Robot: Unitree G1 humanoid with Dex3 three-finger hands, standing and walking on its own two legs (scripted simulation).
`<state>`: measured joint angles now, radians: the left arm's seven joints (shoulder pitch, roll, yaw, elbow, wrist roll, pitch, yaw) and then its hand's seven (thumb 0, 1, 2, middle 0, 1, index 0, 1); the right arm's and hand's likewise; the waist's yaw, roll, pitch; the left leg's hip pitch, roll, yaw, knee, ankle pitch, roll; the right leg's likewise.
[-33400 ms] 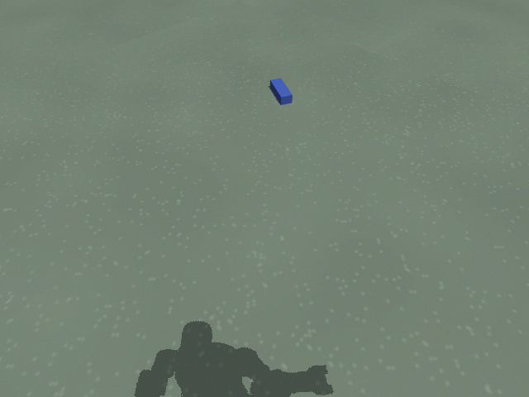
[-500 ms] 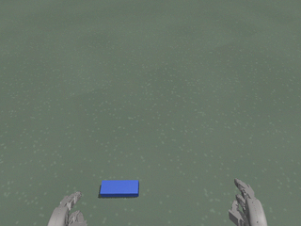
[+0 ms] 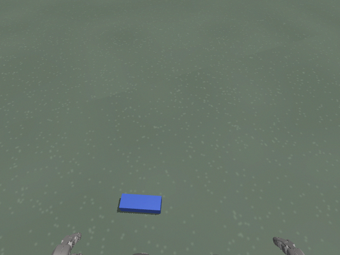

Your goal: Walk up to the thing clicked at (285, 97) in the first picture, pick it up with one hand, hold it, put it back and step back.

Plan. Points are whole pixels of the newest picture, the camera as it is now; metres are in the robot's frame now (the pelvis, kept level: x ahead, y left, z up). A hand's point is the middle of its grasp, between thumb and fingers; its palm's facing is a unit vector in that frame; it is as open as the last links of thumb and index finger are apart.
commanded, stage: stand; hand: left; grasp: from above
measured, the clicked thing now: (141, 203) +0.47 +0.19 -0.71
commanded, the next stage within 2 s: none
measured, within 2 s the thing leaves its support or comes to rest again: neither
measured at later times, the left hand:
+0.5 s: hand out of the picture +0.03 +0.24 -0.13, palm faces +0.05 -0.94 -0.33, open 7.4 cm
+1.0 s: hand out of the picture +0.03 +0.24 -0.12, palm faces +0.03 -0.94 -0.34, open 7.4 cm
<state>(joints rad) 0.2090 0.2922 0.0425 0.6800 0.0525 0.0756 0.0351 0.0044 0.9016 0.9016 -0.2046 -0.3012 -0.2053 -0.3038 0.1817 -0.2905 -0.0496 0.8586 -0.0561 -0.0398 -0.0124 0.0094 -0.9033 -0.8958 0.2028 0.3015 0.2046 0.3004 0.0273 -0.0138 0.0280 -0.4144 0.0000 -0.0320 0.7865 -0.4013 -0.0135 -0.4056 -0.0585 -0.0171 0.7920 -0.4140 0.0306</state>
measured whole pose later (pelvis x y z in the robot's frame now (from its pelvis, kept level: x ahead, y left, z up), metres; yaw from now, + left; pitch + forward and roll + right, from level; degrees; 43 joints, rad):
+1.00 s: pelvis -0.01 -0.01 +0.04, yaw +1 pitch -4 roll +0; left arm 0.15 0.30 0.03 1.16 0.03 0.00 0.02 0.00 0.90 0.90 -0.21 -0.30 -0.21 -0.30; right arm 0.16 -0.32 -0.03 1.13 -0.02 0.01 -0.01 0.00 -0.91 -0.90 0.20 0.30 0.20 0.30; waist 0.01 0.02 0.07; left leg -0.13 0.02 -0.05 0.38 -0.18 -0.03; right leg -0.10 -0.03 -0.05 0.37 -0.19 0.02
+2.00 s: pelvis +0.01 -0.02 +0.04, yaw +1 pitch -2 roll +0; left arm 0.10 0.32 0.03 1.15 0.02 -0.01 0.00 0.00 0.90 0.90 -0.21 -0.30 -0.21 -0.30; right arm 0.12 -0.33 -0.01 1.14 -0.01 -0.01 -0.01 0.00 -0.91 -0.90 0.20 0.30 0.20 0.30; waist 0.01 0.02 0.06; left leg -0.11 0.03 -0.05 0.32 -0.18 -0.05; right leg -0.10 -0.02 -0.05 0.34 -0.21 0.01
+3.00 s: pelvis -0.12 +0.02 +0.01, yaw -4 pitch -3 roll -1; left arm 0.15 0.36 0.07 0.89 0.03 0.04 0.00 0.00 0.90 0.90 -0.21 -0.30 -0.21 -0.30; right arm 0.11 -0.38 -0.05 0.88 -0.01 0.05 -0.01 0.00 -0.90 -0.90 0.20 0.30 0.21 0.30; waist -0.01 0.04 0.19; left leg -0.42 0.02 0.00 0.75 -0.34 0.01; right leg -0.26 0.05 0.03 0.67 -0.36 -0.02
